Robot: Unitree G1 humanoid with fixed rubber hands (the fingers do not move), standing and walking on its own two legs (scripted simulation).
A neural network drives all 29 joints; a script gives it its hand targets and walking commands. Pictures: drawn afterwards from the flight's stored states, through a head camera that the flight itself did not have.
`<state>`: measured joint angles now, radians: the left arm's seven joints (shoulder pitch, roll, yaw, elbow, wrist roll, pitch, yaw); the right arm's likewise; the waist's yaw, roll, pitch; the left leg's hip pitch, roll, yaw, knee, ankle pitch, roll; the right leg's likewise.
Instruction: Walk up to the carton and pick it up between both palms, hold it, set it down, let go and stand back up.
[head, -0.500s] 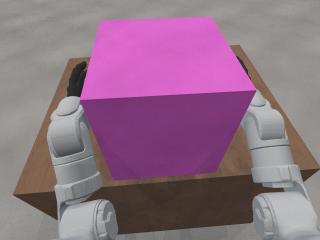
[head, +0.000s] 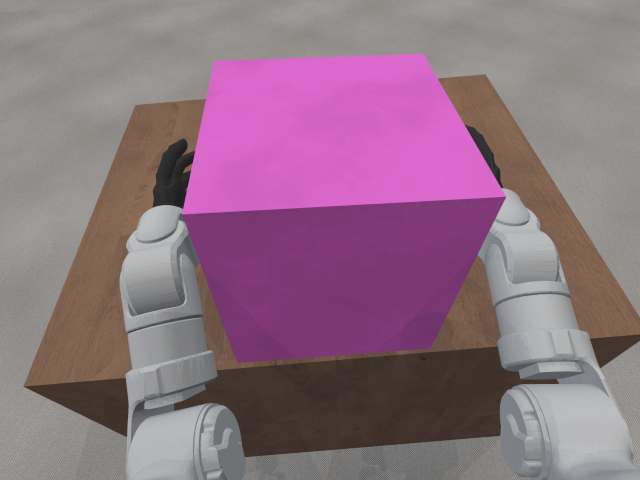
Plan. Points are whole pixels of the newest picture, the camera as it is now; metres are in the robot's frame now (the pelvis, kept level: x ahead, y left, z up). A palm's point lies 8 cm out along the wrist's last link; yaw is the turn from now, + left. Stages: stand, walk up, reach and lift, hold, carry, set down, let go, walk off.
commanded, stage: set down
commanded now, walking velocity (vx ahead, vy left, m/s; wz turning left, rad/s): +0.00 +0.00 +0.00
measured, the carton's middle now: (328, 212) +0.41 -0.03 +0.10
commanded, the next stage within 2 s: none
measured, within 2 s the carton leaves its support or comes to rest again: rests again in 1.02 s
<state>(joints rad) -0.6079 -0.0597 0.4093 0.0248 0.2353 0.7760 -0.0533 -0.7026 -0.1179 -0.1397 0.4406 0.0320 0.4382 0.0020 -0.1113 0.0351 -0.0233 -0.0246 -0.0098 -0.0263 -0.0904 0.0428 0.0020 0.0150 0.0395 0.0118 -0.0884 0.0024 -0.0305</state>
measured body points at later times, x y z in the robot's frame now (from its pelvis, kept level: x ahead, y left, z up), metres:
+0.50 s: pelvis +0.00 +0.00 +0.00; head +0.04 -0.02 +0.45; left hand +0.41 +0.14 +0.11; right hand +0.41 -0.21 +0.10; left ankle -0.01 +0.12 -0.76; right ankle -0.04 -0.09 -0.76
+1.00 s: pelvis +0.00 +0.00 +0.00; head +0.04 -0.02 +0.45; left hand +0.41 +0.14 +0.09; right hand +0.41 -0.21 +0.09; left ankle -0.01 +0.12 -0.76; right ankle -0.04 -0.09 -0.76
